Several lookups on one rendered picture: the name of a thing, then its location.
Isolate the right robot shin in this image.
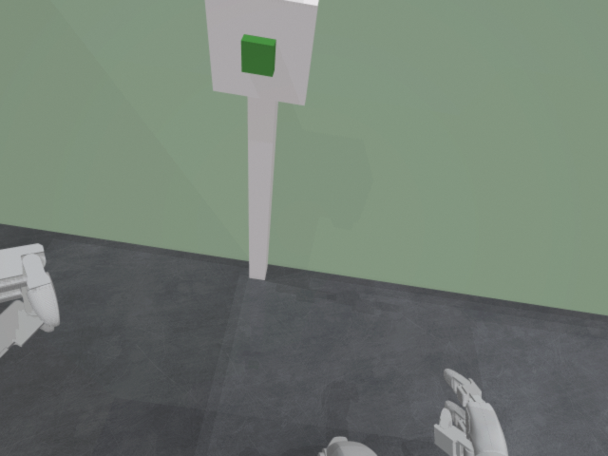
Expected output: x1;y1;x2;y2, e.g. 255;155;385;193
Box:
327;437;348;447

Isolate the button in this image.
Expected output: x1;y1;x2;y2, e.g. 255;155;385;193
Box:
241;34;276;77

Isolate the panel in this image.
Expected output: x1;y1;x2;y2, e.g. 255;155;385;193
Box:
205;0;319;280

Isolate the right robot hand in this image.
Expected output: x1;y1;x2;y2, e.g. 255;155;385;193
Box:
434;369;508;456

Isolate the left robot hand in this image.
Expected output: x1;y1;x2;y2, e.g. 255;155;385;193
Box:
0;243;60;358

